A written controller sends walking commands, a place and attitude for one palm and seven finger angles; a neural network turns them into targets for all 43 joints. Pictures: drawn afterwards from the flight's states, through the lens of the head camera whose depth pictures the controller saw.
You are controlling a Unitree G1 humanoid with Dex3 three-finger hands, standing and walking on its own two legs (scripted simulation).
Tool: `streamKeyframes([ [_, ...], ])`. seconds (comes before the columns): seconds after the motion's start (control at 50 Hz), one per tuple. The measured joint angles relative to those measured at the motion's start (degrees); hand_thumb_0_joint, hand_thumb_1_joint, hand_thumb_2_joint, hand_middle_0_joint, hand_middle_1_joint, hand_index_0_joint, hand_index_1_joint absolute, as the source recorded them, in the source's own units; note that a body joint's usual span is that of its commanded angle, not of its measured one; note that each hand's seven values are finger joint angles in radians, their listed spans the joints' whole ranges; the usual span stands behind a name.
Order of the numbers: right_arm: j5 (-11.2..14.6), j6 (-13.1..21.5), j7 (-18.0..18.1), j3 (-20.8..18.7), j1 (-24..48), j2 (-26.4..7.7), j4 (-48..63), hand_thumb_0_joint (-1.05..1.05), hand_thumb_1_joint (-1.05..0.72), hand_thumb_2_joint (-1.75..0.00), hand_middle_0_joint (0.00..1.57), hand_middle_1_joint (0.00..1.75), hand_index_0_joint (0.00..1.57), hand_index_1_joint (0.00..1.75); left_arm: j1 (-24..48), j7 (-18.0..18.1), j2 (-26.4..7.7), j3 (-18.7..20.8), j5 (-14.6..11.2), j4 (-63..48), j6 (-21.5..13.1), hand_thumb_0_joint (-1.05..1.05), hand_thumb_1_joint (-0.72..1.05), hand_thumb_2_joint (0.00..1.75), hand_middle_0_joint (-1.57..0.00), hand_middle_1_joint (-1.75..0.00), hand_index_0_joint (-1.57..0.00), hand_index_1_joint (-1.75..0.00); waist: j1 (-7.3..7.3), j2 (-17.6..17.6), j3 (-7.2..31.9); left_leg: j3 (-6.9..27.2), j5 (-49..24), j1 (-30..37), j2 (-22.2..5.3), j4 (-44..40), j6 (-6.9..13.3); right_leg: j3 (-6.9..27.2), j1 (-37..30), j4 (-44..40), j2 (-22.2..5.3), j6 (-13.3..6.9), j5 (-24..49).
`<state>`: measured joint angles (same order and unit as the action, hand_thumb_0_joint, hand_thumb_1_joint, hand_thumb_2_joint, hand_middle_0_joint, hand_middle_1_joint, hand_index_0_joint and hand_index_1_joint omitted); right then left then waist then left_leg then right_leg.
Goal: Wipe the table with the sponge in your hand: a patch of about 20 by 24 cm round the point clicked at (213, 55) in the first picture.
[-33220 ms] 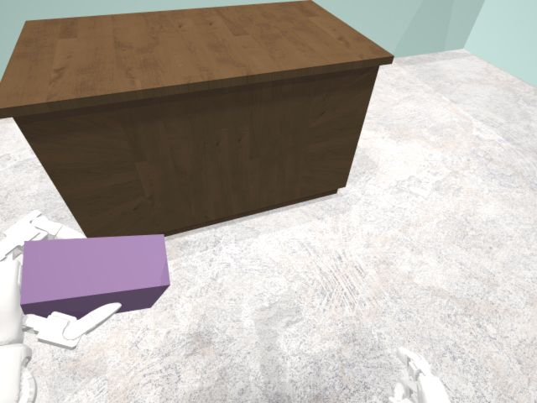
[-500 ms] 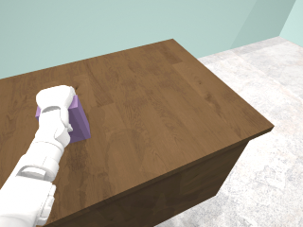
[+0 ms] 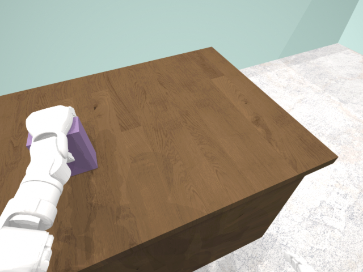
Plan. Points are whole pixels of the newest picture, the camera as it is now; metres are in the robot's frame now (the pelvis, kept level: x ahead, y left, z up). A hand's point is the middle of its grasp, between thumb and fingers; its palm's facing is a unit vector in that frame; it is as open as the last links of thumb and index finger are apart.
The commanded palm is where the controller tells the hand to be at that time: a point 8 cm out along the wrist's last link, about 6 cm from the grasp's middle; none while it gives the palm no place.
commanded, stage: slide back across to the first lane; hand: left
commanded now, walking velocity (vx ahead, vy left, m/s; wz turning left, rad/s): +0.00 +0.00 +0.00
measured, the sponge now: (69, 155) +0.37 +0.31 +0.05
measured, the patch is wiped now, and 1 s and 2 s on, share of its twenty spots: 0.90 0.90 0.95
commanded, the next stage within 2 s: wipe back along the first lane in 0.24 s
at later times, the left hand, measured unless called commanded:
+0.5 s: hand (45, 149) +0.35 +0.34 +0.10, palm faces -0.09 -0.02 -1.00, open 9.8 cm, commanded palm +0.32 +0.33 +0.15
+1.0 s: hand (47, 162) +0.31 +0.32 +0.10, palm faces -0.01 -0.02 -1.00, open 9.8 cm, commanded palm +0.27 +0.30 +0.13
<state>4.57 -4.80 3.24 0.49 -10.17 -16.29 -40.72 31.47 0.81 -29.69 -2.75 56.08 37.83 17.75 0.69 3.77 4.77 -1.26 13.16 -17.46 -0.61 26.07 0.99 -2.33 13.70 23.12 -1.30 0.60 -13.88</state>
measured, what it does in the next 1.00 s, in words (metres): stands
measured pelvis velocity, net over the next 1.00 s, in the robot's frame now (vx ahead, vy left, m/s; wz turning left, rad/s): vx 0.00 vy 0.00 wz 0.01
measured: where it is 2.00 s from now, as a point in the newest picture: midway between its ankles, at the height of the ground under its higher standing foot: outside the picture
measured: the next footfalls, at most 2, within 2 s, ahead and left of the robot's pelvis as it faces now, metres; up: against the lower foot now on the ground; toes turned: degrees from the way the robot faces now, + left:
none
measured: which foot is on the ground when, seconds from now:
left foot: down 0.00-1.00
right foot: down 0.00-1.00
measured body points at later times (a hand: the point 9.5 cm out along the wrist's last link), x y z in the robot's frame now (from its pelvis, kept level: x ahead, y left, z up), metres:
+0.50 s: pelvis +0.00 -0.01 +0.00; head +0.02 -0.03 +0.45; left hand +0.35 +0.33 +0.15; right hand +0.18 -0.26 -0.11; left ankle +0.00 +0.11 -0.74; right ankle -0.03 -0.13 -0.74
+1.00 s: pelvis +0.00 +0.00 +0.00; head -0.01 -0.03 +0.45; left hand +0.31 +0.31 +0.15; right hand +0.19 -0.24 -0.10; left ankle +0.00 +0.11 -0.74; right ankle -0.03 -0.13 -0.74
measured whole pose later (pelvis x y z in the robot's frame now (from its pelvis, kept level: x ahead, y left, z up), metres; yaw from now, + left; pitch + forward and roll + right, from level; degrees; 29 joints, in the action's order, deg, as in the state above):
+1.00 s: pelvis +0.00 +0.00 +0.00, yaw +1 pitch +2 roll -1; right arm 4.5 -5.0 2.5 1.2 -6.7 -16.5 -38.1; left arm 14.9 -0.1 -30.1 -1.6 54.7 18.6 18.4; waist 3.1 5.1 3.8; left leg -0.4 13.5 -15.0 -0.5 26.7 0.7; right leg -3.1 11.0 23.7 -1.3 0.4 -14.5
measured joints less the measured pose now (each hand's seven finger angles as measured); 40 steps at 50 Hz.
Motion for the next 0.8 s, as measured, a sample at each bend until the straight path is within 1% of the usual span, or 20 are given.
streamKeyframes([
  [0.1, -0.1, 0.3, 0.3, 0.4, 1.8, -0.2, 0.4, 0.01, -0.91, -0.90, 0.20, 0.30, 0.20, 0.30, -0.8, -2.0, -0.6, -0.3, 0.0, -1.9, -0.4, 0.00, -0.50, 1.08, -0.75, -1.36, -0.77, -1.36, 0.92, -0.1, -0.7, 0.8, 0.0, 0.8, 0.2, -0.3, -0.1, -0.8, -1.2, -0.4, -0.1, -0.2, -0.3],
  [0.16, -0.2, 0.5, 0.5, 0.6, 2.9, -0.1, 0.8, 0.01, -0.91, -0.90, 0.20, 0.30, 0.20, 0.30, -0.7, -3.0, -1.2, 0.0, 0.4, -2.0, -1.4, 0.00, -0.50, 1.08, -0.75, -1.36, -0.77, -1.36, 1.30, -0.1, -1.0, 1.2, 0.0, 1.0, 0.2, -0.4, -0.2, -1.2, -1.5, -0.6, -0.1, -0.3, -0.3],
  [0.26, -0.6, 0.6, 0.6, 0.6, 3.7, 0.1, 1.7, 0.01, -0.90, -0.90, 0.20, 0.30, 0.20, 0.30, -2.4, -4.0, -2.2, 1.4, 0.8, -3.5, -3.4, 0.00, -0.50, 1.08, -0.75, -1.36, -0.77, -1.36, 1.60, 0.0, -1.2, 1.4, 0.1, 1.0, 0.0, -0.4, -0.5, -1.4, -1.7, -0.9, 0.2, -0.4, -0.3],
  [0.32, -0.8, 0.5, 0.6, 0.7, 3.6, 0.0, 1.8, 0.01, -0.90, -0.90, 0.20, 0.30, 0.20, 0.30, -3.8, -4.1, -2.6, 2.6, 0.6, -4.6, -4.5, 0.00, -0.50, 1.08, -0.75, -1.36, -0.77, -1.36, 1.72, 0.1, -1.3, 1.4, 0.2, 1.2, -0.1, -0.3, -0.6, -1.4, -1.9, -0.8, 0.3, -0.5, -0.4],
  [0.4, -0.8, 0.4, 0.7, 0.6, 3.0, -0.3, 1.4, 0.01, -0.90, -0.90, 0.20, 0.30, 0.20, 0.30, -4.6, -4.3, -3.4, 3.6, 0.4, -4.8, -5.1, 0.00, -0.50, 1.08, -0.75, -1.36, -0.77, -1.36, 1.73, 0.1, -1.5, 1.6, 0.3, 1.2, -0.2, -0.2, -0.6, -1.6, -2.0, -0.7, 0.4, -0.6, -0.5],
  [0.52, -0.7, 0.1, 0.6, 0.1, 1.6, -0.8, 1.1, 0.01, -0.90, -0.90, 0.20, 0.30, 0.20, 0.30, -6.8, -4.1, -3.6, 3.6, 0.0, -7.0, -5.1, 0.00, -0.50, 1.07, -0.74, -1.36, -0.77, -1.36, 1.72, 0.5, -1.7, 1.6, 0.2, 1.1, -0.2, -0.1, -0.6, -1.5, -1.9, -0.6, 0.4, -0.6, -0.5],
  [0.62, -0.6, -0.2, 0.3, -0.3, 1.0, -1.0, 1.0, 0.01, -0.90, -0.90, 0.20, 0.30, 0.20, 0.30, -10.4, -2.9, -3.3, 4.1, -0.7, -10.7, -4.9, 0.00, -0.49, 1.07, -0.74, -1.36, -0.76, -1.36, 1.53, 0.8, -1.6, 1.2, 0.3, 1.5, -0.3, 0.1, -0.5, -1.1, -2.0, -0.4, 0.4, -0.5, -0.4],
  [0.72, -0.2, -0.4, 0.2, -0.1, 1.2, -1.0, 0.7, 0.01, -0.91, -0.90, 0.20, 0.30, 0.20, 0.30, -11.8, -1.7, -2.6, 3.5, -1.5, -12.1, -3.3, 0.00, -0.49, 1.07, -0.74, -1.37, -0.76, -1.36, 1.54, 0.8, -1.5, 1.1, 0.2, 1.7, -0.1, 0.2, -0.4, -1.0, -2.2, 0.0, 0.2, -0.3, -0.5],
  [0.8, -0.1, -0.3, 0.0, 0.2, 1.8, -0.7, 1.0, 0.01, -0.91, -0.90, 0.20, 0.30, 0.20, 0.30, -12.1, -1.5, -2.0, 2.7, -1.4, -13.0, -1.8, 0.00, -0.49, 1.07, -0.74, -1.37, -0.76, -1.36, 1.64, 0.8, -1.5, 1.0, 0.1, 1.9, 0.0, 0.2, -0.4, -1.0, -2.3, 0.1, 0.1, -0.3, -0.4],
])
